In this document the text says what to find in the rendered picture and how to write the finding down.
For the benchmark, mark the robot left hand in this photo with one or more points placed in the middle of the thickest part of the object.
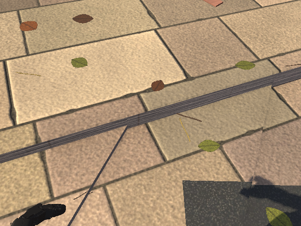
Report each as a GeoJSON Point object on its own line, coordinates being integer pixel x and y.
{"type": "Point", "coordinates": [38, 213]}

